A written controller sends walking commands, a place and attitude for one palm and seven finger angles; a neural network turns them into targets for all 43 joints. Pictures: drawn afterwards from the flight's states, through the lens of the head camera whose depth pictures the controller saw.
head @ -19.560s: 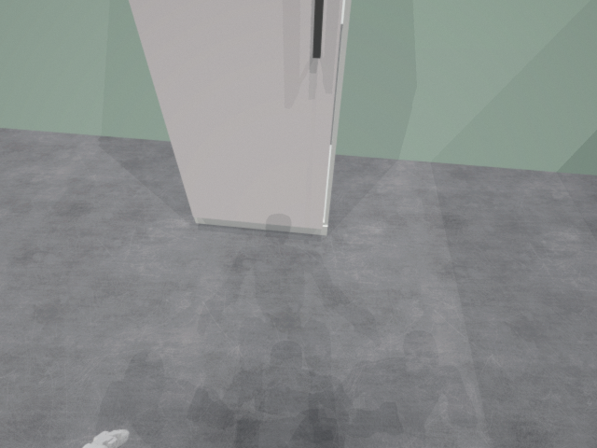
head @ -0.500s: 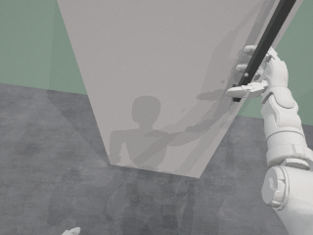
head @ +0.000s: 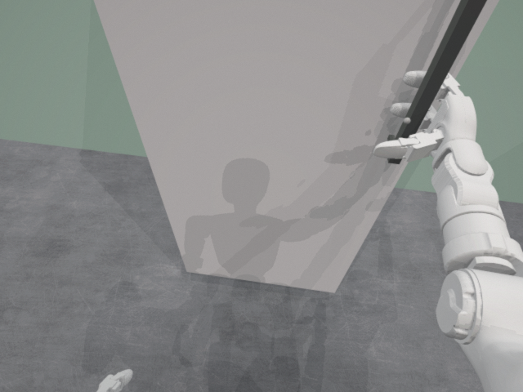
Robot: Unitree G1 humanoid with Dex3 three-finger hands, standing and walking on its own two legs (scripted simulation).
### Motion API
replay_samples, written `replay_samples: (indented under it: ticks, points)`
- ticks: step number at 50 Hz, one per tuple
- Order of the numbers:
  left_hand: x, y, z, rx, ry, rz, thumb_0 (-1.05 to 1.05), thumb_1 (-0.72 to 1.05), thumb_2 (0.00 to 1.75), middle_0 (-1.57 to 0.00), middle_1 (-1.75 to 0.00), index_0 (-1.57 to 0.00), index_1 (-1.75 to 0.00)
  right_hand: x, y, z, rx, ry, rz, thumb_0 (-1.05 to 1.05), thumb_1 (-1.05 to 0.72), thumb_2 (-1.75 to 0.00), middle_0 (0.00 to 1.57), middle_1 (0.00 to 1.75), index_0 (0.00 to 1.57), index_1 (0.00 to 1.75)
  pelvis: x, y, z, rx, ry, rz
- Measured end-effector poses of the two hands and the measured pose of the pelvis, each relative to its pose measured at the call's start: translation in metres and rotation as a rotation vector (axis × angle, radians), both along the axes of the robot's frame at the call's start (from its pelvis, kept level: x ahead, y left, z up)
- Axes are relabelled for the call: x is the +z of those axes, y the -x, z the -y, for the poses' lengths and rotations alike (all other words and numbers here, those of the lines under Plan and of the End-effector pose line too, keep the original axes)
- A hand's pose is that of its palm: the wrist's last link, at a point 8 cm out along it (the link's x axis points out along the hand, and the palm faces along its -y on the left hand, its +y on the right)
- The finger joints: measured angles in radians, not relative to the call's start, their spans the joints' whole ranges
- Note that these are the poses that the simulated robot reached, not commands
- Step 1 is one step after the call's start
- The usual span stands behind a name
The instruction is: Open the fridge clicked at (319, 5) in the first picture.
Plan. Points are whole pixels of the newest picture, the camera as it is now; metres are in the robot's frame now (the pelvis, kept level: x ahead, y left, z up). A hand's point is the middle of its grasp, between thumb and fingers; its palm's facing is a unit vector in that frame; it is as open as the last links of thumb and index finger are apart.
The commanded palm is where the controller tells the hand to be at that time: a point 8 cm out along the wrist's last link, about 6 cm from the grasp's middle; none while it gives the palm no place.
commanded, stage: slide the fingers in behind the handle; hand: right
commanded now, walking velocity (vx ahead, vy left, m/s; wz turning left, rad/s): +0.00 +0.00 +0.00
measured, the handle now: (428, 75) +0.54 -0.16 +0.23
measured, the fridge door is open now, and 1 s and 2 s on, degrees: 0 0 1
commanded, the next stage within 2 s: grip the handle and tug to test in 0.34 s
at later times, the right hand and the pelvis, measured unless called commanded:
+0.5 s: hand (402, 117) +0.49 -0.14 +0.18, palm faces +0.00 +1.00 -0.01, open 14.0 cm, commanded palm +0.46 -0.18 +0.19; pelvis +0.01 -0.01 +0.00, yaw +0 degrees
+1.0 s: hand (405, 121) +0.49 -0.14 +0.18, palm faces +0.02 +1.00 -0.01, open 7.5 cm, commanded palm +0.46 -0.18 +0.19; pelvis +0.01 +0.00 +0.00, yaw -1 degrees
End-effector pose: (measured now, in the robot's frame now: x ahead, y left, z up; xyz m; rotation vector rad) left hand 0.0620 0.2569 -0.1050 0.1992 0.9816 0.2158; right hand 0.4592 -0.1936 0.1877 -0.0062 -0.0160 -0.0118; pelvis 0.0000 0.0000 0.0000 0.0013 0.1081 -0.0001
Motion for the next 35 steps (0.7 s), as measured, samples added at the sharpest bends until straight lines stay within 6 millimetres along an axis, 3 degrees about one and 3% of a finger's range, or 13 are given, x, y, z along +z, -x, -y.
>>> replay_samples:
  ticks: [25, 35]
  points:
    - [-0.003, 0.002, 0.009, 0.012, 0.01, -0.044, 0.01, 0.91, 0.9, -0.2, -0.3, -0.21, -0.3, -0.004, -0.013, -0.004, 0.014, 0.001, 0.01, -0.02, 0.5, -0.3, 0.3, 1.2, 0.3, 1.2, 0.0, -0.012, 0.007, 0.007, -0.005, -0.017]
    - [-0.002, -0.014, 0.01, 0.001, 0.018, -0.014, 0.01, 0.91, 0.9, -0.2, -0.3, -0.21, -0.3, 0.0, -0.009, -0.001, 0.004, -0.001, 0.01, -0.01, 0.25, -0.4, 0.33, 1.23, 0.33, 1.23, 0.001, -0.016, 0.007, 0.006, -0.007, -0.008]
